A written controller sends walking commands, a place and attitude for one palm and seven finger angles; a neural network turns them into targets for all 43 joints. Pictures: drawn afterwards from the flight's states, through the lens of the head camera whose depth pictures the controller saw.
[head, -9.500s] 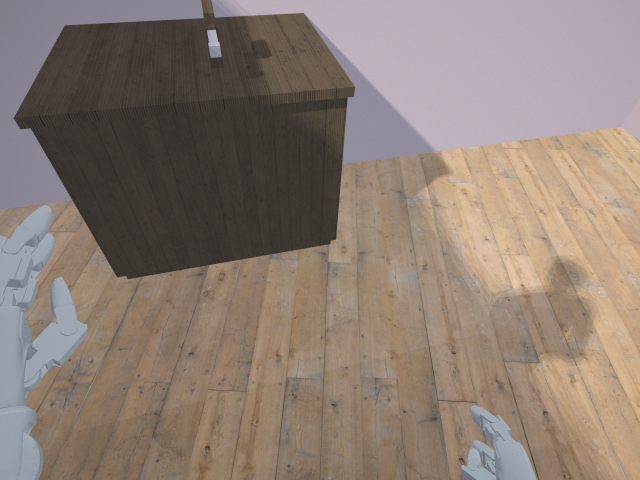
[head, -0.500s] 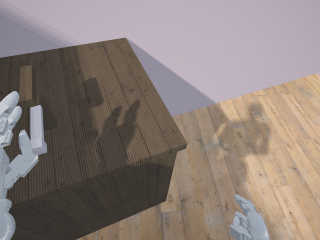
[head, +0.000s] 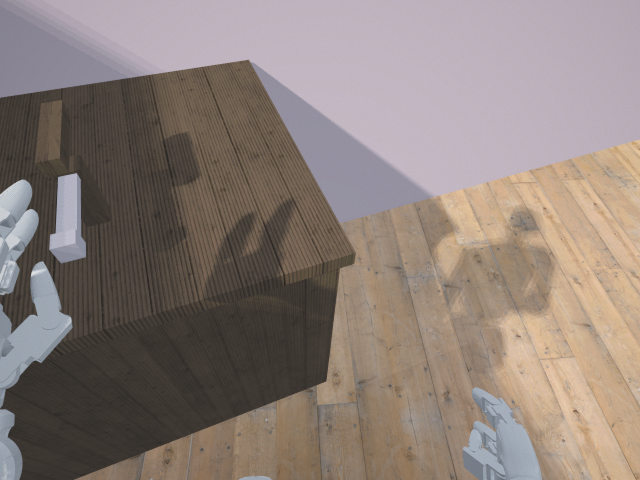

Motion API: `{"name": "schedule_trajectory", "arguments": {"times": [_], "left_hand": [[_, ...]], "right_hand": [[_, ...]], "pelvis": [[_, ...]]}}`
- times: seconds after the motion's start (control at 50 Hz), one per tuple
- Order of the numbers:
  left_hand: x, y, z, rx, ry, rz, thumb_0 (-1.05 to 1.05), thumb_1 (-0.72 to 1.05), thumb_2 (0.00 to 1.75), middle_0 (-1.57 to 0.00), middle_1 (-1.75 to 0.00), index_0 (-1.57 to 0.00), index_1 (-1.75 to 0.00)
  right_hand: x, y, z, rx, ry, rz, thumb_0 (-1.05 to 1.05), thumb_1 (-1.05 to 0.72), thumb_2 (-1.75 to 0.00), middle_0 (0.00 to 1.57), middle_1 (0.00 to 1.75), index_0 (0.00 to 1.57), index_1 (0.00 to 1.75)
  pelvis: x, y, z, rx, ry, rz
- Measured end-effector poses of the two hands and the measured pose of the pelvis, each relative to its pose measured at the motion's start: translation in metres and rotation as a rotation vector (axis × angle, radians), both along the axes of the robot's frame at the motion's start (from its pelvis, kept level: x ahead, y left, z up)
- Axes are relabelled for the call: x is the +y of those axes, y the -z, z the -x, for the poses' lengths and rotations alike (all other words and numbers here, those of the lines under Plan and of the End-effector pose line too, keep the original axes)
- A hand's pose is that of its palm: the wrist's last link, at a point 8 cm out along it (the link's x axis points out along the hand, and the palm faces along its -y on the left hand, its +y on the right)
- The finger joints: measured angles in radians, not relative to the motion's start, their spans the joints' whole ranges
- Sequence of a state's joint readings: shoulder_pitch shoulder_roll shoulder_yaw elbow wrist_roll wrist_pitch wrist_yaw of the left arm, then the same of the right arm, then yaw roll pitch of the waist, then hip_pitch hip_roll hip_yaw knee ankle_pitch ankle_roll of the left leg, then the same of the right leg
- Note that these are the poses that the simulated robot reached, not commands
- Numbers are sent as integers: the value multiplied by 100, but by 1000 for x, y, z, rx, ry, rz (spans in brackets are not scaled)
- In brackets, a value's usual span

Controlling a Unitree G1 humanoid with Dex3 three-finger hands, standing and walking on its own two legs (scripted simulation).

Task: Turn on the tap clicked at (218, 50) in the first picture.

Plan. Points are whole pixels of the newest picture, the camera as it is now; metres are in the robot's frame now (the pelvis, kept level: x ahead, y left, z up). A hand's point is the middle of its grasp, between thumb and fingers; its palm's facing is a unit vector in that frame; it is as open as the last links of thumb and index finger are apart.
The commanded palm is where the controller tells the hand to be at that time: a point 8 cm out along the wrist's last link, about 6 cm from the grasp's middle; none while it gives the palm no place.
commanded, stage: come to a stop and stand still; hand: left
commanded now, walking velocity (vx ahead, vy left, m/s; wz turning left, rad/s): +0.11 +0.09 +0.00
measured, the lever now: (68, 246) +0.35 +0.34 +0.09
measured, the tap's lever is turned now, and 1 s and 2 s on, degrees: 0 0 0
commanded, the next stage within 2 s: look again from close up in 1.08 s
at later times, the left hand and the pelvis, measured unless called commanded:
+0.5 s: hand (53, 321) +0.22 +0.27 +0.15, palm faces +0.35 -0.85 -0.39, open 7.4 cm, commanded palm +0.17 +0.31 +0.18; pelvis +0.01 +0.03 +0.00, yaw +0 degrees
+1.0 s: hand (31, 276) +0.26 +0.31 +0.15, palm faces +0.41 -0.83 -0.38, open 7.4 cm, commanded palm +0.20 +0.33 +0.18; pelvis +0.06 +0.05 +0.01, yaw +2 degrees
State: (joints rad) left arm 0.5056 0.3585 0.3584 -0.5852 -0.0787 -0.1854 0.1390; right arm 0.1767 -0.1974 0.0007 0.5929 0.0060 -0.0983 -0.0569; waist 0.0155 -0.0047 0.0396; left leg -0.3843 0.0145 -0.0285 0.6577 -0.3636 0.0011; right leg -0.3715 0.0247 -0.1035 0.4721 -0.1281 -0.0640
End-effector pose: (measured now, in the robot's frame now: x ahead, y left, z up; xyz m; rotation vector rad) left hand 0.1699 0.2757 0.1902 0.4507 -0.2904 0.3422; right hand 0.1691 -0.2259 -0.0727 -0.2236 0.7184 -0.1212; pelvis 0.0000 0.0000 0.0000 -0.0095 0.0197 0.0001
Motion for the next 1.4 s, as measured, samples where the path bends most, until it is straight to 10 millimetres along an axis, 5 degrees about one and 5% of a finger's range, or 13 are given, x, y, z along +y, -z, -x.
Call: {"name": "schedule_trajectory", "arguments": {"times": [0.2, 0.3, 0.34, 0.4, 0.5, 0.56, 0.62, 0.78, 0.92, 1.02, 1.22, 1.4], "left_hand": [[22, 11, 7, 30, -36, 32, 1, 89, 90, -21, -30, -22, -30], [56, -46, -7, -197, -88, -191, 1, 88, 89, -21, -30, -22, -30], [65, -54, -9, -222, -117, -192, 1, 89, 90, -21, -30, -22, -30], [57, -37, -11, -140, -90, -132, 1, 90, 90, -20, -30, -21, -30], [30, 26, -13, 90, -1, 23, 1, 90, 90, -20, -30, -21, -30], [32, 44, -18, 140, -4, 61, 1, 89, 90, -21, -30, -21, -30], [43, 37, -29, 100, -34, 46, 1, 89, 89, -21, -30, -22, -30], [50, -21, -46, -97, -16, -78, 1, 89, 90, -21, -30, -21, -30], [65, 12, -53, 68, -47, -18, 1, 89, 90, -21, -30, -21, -30], [70, 24, -53, 89, -72, 47, 1, 89, 90, -21, -30, -21, -30], [67, -8, -45, -33, -24, -22, 1, 89, 90, -21, -30, -21, -30], [76, 19, -33, 61, -71, 57, 1, 89, 90, -20, -30, -21, -30]], "right_hand": [[-7, -11, 39, 14, 72, 43, 2, -91, -89, 20, 30, 20, 30], [17, 1, 38, 22, -94, 18, 1, -91, -90, 20, 30, 20, 30], [24, 9, 34, 16, -112, -25, 1, -91, -89, 20, 30, 20, 30], [31, 16, 31, 12, -84, -83, 1, -91, -89, 20, 30, 20, 30], [36, 12, 24, 37, -44, -77, 1, -91, -89, 20, 30, 20, 30], [36, 5, 16, 61, -59, -24, 2, -91, -89, 20, 30, 20, 30], [35, -2, 2, 59, -84, 16, 2, -91, -89, 20, 30, 20, 30], [42, -15, -54, -27, -110, 20, 2, -91, -89, 20, 30, 20, 30], [55, -18, -82, -51, -83, -8, 1, -91, -89, 20, 30, 20, 30], [66, -19, -84, -30, -116, 8, 1, -91, -89, 20, 30, 20, 30], [78, -18, -73, -26, -114, -15, 1, -91, -89, 20, 30, 20, 30], [68, -14, -44, 7, -71, -3, 1, -91, -89, 20, 30, 20, 30]], "pelvis": [[12, -5, 4, -41, -15, 6], [10, 1, 12, -48, -63, 6], [13, 3, 11, -49, -45, -1], [19, 1, 6, -44, -16, -1], [26, -4, -6, -28, 1, -2], [26, -5, -12, -24, -10, -3], [26, -6, -18, -21, -26, 0], [37, -7, -41, 1, -37, 17], [46, -8, -55, 10, -30, 17], [48, -8, -55, 1, -40, 18], [53, -8, -51, -10, -43, 22], [55, -9, -41, -26, -38, 16]]}}
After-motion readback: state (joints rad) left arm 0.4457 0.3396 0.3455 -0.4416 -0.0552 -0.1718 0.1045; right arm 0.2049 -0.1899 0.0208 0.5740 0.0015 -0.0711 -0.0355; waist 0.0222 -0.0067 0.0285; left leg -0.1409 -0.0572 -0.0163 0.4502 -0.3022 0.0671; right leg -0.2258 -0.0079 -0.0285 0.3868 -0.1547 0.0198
